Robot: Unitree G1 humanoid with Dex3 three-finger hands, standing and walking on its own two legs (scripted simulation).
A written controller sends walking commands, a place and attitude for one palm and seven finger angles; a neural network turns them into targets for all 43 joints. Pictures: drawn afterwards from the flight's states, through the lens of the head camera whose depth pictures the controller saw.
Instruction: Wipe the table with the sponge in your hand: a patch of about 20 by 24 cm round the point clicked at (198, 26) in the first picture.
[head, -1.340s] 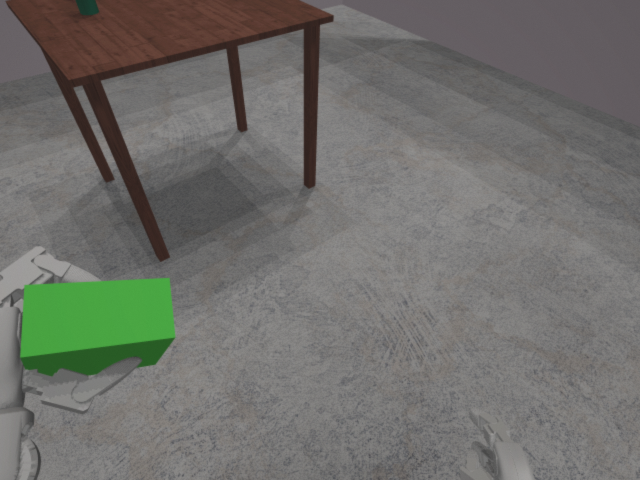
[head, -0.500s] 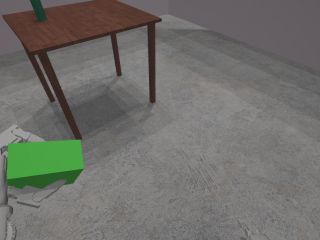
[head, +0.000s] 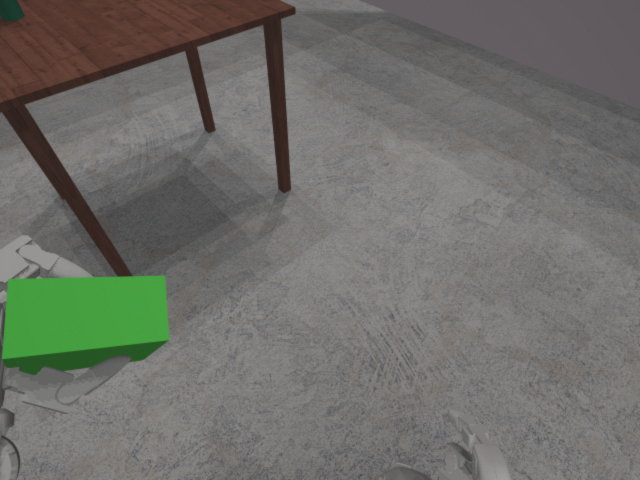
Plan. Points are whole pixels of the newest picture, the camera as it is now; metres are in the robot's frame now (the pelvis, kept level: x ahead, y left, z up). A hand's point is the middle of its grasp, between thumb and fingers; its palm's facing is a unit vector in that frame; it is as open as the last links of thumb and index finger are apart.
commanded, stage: walk to a spot facing it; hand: left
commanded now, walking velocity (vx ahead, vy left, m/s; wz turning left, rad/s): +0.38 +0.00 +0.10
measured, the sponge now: (109, 325) +0.22 +0.21 +0.15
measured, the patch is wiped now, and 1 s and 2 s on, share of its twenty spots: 0.00 0.00 0.00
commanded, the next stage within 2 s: take the last steps up to it in 1.82 s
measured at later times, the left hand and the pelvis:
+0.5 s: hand (126, 212) +0.35 +0.23 +0.17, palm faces +0.49 -0.77 -0.41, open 9.9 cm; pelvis +0.16 -0.02 -0.01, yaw +4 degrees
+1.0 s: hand (198, 143) +0.49 +0.20 +0.16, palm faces +0.52 -0.74 -0.43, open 9.9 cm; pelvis +0.30 -0.06 -0.02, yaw +8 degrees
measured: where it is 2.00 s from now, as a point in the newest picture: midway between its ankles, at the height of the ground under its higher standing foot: (345, 366)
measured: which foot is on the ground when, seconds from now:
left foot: down 0.00-0.08, up 0.10-0.48, down 0.50-0.88, up 0.90-1.00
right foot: up 0.00-0.06, down 0.08-0.52, up 0.54-0.86, down 0.88-1.00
